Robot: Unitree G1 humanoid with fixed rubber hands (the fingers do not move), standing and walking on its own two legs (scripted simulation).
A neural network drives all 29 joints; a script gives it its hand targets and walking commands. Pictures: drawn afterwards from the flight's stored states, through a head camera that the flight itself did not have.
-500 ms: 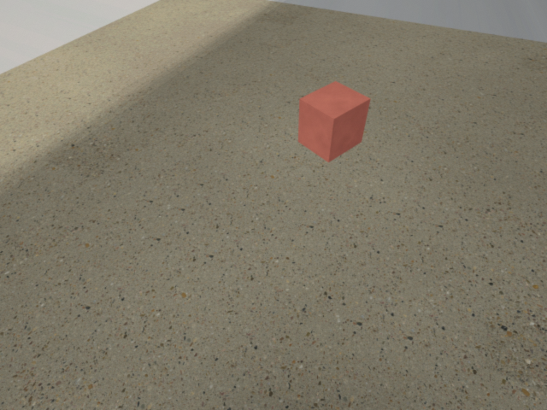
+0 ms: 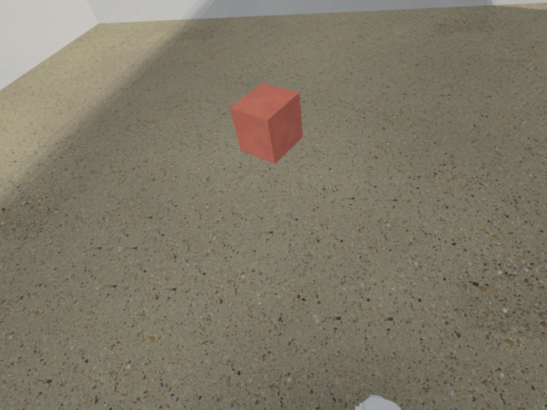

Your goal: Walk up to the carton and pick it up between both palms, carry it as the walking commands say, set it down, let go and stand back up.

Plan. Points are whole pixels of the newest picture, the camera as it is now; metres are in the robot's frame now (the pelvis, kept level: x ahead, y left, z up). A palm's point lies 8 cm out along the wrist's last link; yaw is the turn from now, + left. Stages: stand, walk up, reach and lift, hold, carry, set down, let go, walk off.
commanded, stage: walk up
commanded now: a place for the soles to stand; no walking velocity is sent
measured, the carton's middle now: (268, 123) +1.62 +0.21 -0.58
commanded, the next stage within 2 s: none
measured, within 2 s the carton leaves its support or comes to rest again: neither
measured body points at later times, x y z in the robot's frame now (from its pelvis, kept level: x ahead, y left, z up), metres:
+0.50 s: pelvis +0.22 +0.11 -0.01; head +0.23 +0.11 +0.44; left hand +0.33 +0.42 -0.10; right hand +0.33 -0.21 -0.06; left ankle +0.27 +0.23 -0.69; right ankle +0.14 -0.06 -0.62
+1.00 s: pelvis +0.44 +0.20 -0.02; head +0.43 +0.17 +0.42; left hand +0.64 +0.48 -0.06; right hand +0.51 -0.14 -0.09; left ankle +0.56 +0.32 -0.70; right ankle +0.42 -0.01 -0.69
